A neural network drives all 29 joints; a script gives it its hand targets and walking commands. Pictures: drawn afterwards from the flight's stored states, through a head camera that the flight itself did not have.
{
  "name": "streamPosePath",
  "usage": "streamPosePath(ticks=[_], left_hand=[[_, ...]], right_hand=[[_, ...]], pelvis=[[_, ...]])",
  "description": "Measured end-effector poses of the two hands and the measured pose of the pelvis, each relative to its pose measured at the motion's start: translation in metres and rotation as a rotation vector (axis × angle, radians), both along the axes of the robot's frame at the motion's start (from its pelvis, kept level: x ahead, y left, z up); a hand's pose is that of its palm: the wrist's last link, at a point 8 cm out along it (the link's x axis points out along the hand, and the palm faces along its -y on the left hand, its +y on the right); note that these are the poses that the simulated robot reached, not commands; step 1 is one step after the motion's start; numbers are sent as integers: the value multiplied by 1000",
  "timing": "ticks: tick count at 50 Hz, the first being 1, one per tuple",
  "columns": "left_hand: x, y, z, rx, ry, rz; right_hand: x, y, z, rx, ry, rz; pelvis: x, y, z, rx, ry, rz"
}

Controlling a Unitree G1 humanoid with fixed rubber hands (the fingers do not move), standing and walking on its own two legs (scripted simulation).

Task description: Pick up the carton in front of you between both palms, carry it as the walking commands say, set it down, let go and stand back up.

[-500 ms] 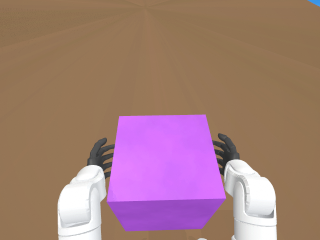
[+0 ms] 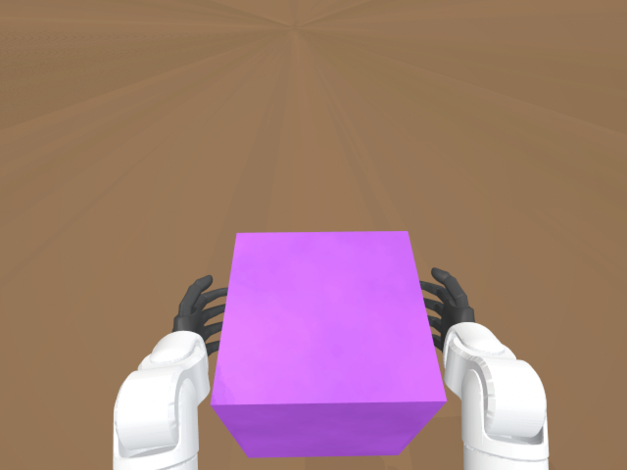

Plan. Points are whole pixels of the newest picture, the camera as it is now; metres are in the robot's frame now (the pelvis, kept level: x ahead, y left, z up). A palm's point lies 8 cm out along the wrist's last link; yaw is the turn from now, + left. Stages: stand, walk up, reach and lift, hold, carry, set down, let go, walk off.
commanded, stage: carry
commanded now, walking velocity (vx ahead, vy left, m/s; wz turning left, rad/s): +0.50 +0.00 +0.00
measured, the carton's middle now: (323, 351) +0.28 +0.00 +0.02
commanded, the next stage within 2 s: none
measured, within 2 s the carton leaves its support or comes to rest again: neither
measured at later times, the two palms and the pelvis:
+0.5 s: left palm (219, 166) +0.60 +0.17 +0.09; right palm (390, 158) +0.60 -0.13 +0.10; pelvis +0.33 +0.03 +0.00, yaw -2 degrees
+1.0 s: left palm (254, 79) +0.93 +0.14 +0.09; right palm (380, 78) +0.94 -0.16 +0.09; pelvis +0.67 -0.01 +0.00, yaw +0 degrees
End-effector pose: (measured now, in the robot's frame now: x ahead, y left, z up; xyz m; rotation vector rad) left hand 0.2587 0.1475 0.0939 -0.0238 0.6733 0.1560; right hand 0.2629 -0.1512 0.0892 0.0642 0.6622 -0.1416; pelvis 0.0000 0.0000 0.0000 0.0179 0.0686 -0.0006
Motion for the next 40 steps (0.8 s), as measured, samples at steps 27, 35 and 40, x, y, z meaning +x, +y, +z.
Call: streamPosePath(ticks=[27, 35, 40], left_hand=[[372, 17, -7, -38, -6, -16], [484, -11, -33, -4, 87, 15], [534, -16, -27, 5, 126, 31]], right_hand=[[367, 17, 4, -31, -5, -22], [487, -11, -33, 11, 88, 3], [543, -15, -29, 12, 126, 25]], pelvis=[[366, 18, -5, -33, 1, -21], [479, -15, -18, -25, -13, 20], [533, -22, 1, 5, -2, 17]])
